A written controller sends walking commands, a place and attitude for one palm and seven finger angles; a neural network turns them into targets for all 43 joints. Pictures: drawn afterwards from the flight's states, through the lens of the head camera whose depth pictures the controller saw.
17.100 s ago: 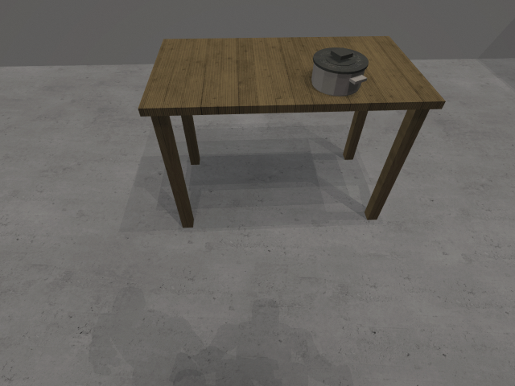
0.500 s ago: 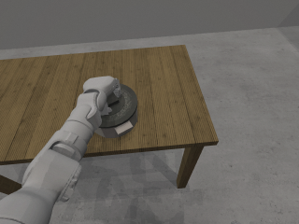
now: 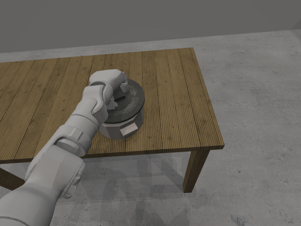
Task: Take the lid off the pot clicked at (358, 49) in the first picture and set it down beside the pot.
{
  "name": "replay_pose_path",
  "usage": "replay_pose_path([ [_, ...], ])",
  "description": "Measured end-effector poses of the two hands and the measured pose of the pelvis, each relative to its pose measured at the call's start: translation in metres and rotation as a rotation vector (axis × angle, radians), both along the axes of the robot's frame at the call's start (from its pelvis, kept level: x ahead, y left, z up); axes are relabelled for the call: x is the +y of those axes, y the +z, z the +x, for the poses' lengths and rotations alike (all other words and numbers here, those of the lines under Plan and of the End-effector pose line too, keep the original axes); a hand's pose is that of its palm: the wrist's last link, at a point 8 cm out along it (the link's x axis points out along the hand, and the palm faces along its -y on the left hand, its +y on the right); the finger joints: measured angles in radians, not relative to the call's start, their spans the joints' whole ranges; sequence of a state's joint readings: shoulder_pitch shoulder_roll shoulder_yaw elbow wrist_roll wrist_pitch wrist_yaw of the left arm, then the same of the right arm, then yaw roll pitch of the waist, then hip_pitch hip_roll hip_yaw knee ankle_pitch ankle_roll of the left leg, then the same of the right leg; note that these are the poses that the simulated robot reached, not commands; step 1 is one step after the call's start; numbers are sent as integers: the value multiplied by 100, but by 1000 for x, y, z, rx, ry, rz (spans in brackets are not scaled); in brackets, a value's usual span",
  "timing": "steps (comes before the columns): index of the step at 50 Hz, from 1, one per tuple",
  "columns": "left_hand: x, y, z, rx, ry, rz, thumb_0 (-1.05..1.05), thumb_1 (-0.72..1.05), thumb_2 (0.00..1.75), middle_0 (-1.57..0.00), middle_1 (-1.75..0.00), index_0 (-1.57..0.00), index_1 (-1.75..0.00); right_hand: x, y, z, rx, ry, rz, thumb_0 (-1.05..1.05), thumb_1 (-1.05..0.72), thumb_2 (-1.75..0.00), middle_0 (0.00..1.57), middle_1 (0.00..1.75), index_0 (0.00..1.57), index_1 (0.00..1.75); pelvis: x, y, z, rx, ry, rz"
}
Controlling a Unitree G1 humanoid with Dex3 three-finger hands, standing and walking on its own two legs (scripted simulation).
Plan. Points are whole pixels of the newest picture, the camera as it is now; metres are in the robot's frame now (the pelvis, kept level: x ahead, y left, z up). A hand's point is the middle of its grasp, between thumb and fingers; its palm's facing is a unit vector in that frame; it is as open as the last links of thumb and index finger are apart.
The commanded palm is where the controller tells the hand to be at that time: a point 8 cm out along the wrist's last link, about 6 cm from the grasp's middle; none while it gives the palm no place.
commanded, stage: lift the lid straight up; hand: left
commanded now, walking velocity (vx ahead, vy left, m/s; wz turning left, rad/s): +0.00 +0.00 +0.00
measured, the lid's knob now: (114, 94) +0.49 +0.11 +0.06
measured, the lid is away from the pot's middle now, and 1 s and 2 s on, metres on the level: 0.01 0.01 0.07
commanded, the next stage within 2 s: move the lid sideways beside the pot in 1.36 s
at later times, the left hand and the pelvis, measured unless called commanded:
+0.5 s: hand (107, 87) +0.46 +0.11 +0.12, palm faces -0.29 -0.06 -0.96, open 8.2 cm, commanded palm +0.45 +0.12 +0.21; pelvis +0.00 +0.00 +0.00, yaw +0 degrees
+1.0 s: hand (98, 75) +0.46 +0.12 +0.16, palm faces -0.27 -0.06 -0.96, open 8.2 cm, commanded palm +0.45 +0.13 +0.25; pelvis -0.01 +0.01 +0.00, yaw +1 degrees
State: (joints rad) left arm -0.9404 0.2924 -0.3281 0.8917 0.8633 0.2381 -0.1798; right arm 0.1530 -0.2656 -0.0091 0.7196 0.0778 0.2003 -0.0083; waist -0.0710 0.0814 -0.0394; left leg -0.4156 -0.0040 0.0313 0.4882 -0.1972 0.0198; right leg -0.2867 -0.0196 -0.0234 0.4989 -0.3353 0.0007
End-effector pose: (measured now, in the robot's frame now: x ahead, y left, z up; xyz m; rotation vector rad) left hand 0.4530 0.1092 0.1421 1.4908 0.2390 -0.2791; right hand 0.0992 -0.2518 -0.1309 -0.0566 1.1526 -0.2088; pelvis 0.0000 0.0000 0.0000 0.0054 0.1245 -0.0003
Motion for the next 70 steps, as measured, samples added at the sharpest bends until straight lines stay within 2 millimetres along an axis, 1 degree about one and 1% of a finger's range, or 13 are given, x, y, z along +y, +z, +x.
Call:
replay_pose_path([
  [14,-1,24,0,-30,-3,-4,3,14,90,-53,-88,-63,-90,-2,3,8,-20,16,6,1,-91,-89,20,30,20,30,-2,1,0,-16,1,2],
  [20,-1,33,-1,-40,-9,-6,3,14,90,-53,-88,-63,-90,0,3,12,-30,28,9,1,-91,-89,20,30,20,30,-1,2,-1,-25,4,2],
  [27,4,43,-1,-41,8,10,3,14,90,-53,-88,-63,-90,4,5,15,-44,39,11,1,-91,-89,20,30,20,30,0,2,-4,-29,8,2],
  [35,7,58,0,-56,2,-5,4,13,90,-53,-88,-63,-90,7,6,14,-48,51,11,1,-91,-89,20,30,20,30,3,3,-5,-34,10,0],
  [50,17,79,2,-61,14,0,4,13,90,-54,-88,-64,-90,11,8,7,-43,61,0,1,-91,-89,20,30,20,30,9,3,-9,-38,15,-2],
  [57,18,93,1,-91,13,-4,4,13,90,-54,-88,-64,-90,14,8,7,-51,71,6,1,-91,-89,20,30,20,30,11,4,-10,-40,18,-3],
  [65,17,100,0,-73,23,7,4,13,90,-54,-88,-64,-91,17,9,9,-62,84,9,1,-91,-89,20,30,20,30,11,4,-13,-42,23,-3],
  [70,14,98,-1,-57,16,8,4,13,90,-54,-88,-64,-91,17,9,9,-64,86,7,1,-91,-89,20,30,20,30,11,4,-14,-43,24,-3],
])
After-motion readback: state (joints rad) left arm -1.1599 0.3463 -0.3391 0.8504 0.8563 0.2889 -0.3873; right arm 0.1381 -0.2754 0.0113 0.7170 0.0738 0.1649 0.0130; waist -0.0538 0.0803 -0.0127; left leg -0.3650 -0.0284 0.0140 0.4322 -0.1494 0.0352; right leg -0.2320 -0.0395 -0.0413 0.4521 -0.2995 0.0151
